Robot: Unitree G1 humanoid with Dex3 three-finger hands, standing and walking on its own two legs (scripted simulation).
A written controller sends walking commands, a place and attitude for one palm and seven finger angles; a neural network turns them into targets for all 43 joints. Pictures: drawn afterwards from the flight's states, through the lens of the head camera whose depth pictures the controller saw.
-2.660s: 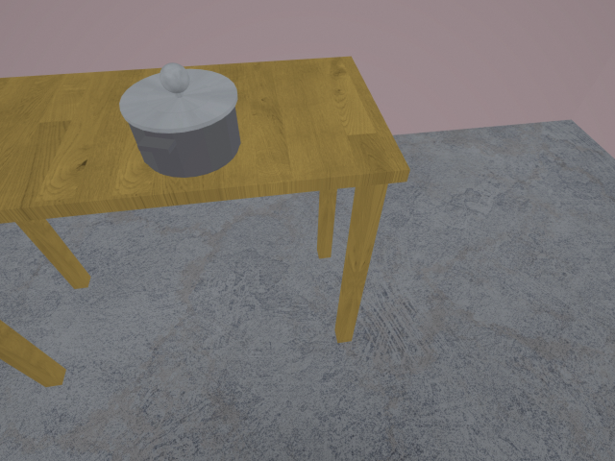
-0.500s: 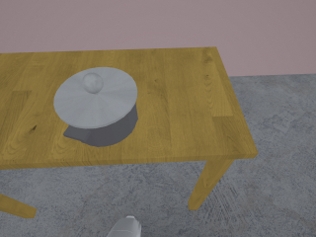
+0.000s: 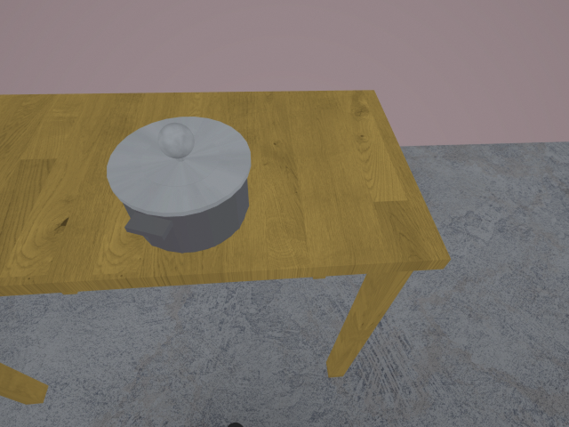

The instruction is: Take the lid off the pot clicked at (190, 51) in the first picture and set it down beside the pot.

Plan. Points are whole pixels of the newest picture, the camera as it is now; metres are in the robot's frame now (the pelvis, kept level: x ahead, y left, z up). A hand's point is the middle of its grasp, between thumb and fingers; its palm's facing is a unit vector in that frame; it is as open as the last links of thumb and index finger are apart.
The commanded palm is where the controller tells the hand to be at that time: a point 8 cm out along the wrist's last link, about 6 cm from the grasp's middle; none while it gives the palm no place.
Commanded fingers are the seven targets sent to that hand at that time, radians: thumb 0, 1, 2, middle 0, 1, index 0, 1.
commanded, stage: come to a stop and stand still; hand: left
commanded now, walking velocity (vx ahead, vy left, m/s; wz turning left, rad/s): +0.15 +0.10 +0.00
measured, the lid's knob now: (176, 140) +0.44 +0.18 +0.17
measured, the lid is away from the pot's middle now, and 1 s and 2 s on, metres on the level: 0.00 0.00 0.00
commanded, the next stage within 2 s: look again from close up in 0.26 s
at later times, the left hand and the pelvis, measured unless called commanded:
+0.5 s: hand out of the picture +0.00 +0.19 -0.19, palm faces +0.02 -0.98 -0.19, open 7.4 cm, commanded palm none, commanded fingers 0.00 0.90 0.90 -0.20 -0.30 -0.20 -0.30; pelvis +0.01 +0.02 -0.01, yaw -1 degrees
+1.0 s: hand out of the picture +0.06 +0.23 -0.17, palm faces -0.01 -0.97 -0.23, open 7.4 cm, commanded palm none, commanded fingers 0.00 0.90 0.90 -0.20 -0.30 -0.20 -0.30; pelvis +0.03 +0.04 +0.00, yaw -2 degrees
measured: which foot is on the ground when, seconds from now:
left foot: down 0.00-0.06, up 0.08-0.38, down 0.40-1.00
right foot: up 0.00-0.02, down 0.04-1.00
